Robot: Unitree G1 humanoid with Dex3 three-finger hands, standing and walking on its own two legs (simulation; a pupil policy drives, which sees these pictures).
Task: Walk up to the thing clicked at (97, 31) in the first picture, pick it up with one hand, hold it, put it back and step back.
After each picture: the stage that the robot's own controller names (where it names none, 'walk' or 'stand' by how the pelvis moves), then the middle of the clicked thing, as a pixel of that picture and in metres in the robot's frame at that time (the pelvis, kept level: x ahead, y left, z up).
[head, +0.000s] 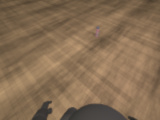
stand; (97, 31) +1.88 -0.10 -0.66
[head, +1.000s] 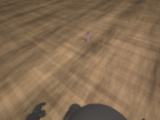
walk; (88, 37) +1.75 +0.23 -0.63
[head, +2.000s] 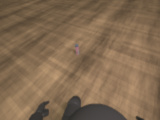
walk; (77, 49) +1.19 +0.36 -0.65
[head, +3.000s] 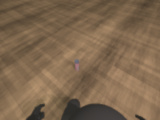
walk; (77, 65) +0.77 +0.26 -0.64
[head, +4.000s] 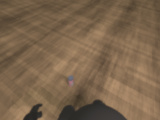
walk; (70, 81) +0.50 +0.19 -0.65
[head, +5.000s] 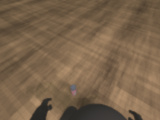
stand; (73, 90) +0.38 +0.18 -0.65
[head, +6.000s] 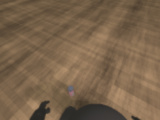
stand; (71, 91) +0.36 +0.21 -0.65
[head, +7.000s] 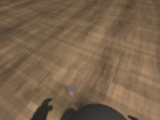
stand; (70, 91) +0.37 +0.22 -0.66
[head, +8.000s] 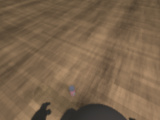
stand; (72, 91) +0.38 +0.21 -0.66
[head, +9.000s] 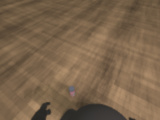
stand; (72, 91) +0.37 +0.20 -0.66
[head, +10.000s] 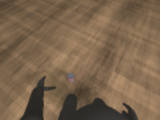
go down; (71, 78) +0.40 +0.19 -0.59
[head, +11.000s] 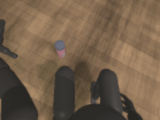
go down; (60, 50) +0.46 +0.22 -0.24
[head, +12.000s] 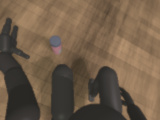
close in; (56, 46) +0.46 +0.23 -0.22
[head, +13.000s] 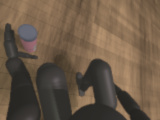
close; (29, 41) +0.45 +0.27 -0.16
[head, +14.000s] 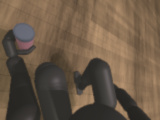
lift; (25, 41) +0.43 +0.28 -0.16
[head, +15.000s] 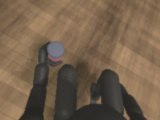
lift; (55, 55) +0.35 +0.25 -0.03
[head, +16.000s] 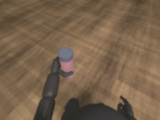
hold; (67, 66) +0.31 +0.16 +0.09
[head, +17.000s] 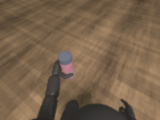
hold; (67, 68) +0.31 +0.16 +0.06
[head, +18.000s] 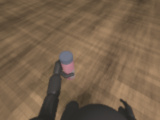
hold; (68, 67) +0.31 +0.16 +0.05
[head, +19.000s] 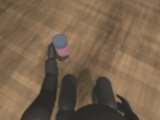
crouch; (62, 50) +0.42 +0.18 -0.02
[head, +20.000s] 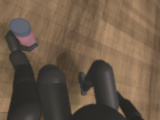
lower; (27, 39) +0.45 +0.28 -0.15
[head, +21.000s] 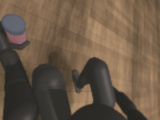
lower; (17, 36) +0.45 +0.29 -0.17
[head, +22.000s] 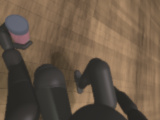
lower; (21, 36) +0.45 +0.29 -0.17
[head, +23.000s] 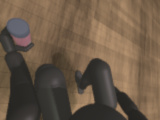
lower; (22, 38) +0.44 +0.29 -0.16
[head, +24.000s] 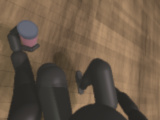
loosen; (29, 39) +0.44 +0.27 -0.16
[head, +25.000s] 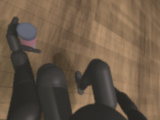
withdraw; (28, 40) +0.44 +0.27 -0.17
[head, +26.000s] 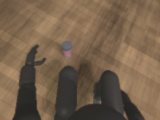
walk; (67, 51) +0.47 +0.21 -0.25
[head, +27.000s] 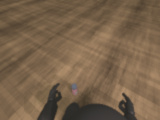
stand; (74, 89) +0.40 +0.16 -0.59
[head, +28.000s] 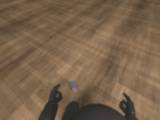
stand; (74, 87) +0.41 +0.17 -0.60
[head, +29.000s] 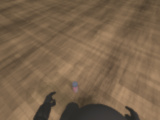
stand; (75, 87) +0.41 +0.17 -0.62
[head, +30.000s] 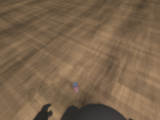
walk; (75, 87) +0.42 +0.18 -0.65
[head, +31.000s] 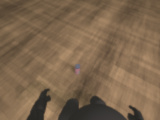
walk; (77, 69) +0.58 +0.14 -0.64
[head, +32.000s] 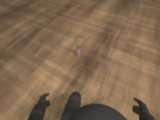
walk; (78, 51) +0.93 +0.25 -0.62
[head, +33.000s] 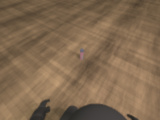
stand; (81, 54) +1.05 +0.18 -0.65
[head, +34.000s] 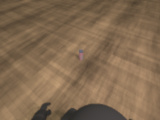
stand; (81, 55) +1.05 +0.19 -0.66
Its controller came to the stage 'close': yes
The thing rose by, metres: 0.69
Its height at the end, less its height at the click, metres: +0.00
